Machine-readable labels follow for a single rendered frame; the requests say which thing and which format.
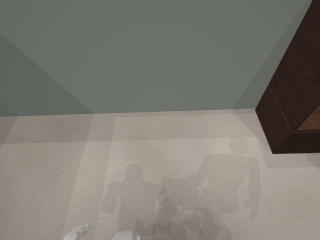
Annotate left robot thigh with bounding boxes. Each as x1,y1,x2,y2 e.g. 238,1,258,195
112,230,141,240

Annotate cupboard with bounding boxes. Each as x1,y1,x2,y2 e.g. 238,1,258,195
255,0,320,154

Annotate left robot hand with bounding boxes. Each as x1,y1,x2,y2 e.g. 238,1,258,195
63,224,91,240

